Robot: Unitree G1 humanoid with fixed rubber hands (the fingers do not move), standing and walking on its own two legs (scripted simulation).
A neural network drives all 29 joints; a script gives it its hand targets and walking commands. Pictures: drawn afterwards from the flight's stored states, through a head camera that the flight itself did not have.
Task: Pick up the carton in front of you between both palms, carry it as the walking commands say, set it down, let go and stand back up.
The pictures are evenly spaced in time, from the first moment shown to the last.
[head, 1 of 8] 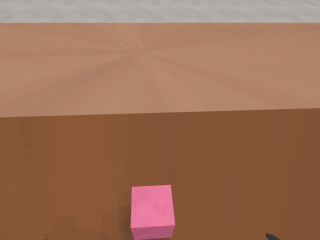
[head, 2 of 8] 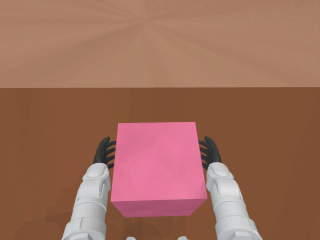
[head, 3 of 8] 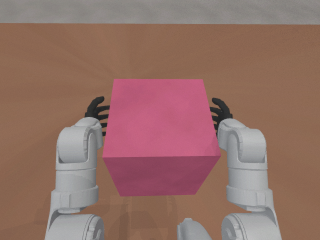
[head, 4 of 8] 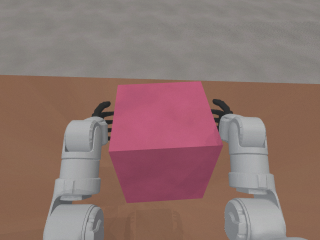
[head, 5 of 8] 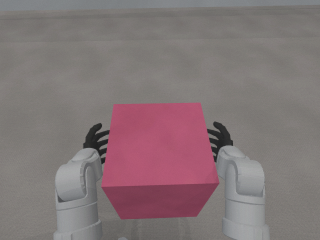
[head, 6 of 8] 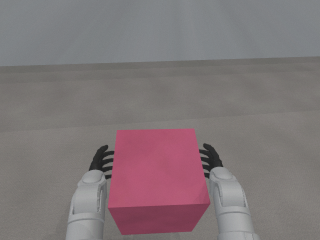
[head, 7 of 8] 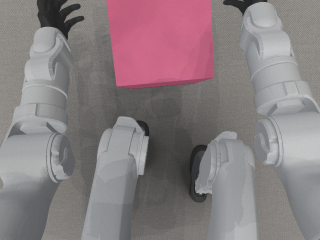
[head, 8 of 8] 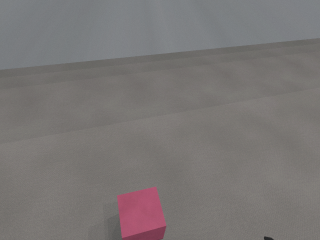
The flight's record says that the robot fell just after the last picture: no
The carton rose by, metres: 0.69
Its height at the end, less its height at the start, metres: -0.33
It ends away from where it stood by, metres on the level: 6.01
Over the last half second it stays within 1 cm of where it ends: yes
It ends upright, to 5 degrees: yes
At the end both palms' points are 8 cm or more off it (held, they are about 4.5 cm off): yes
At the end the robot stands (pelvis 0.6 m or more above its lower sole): yes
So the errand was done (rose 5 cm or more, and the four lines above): yes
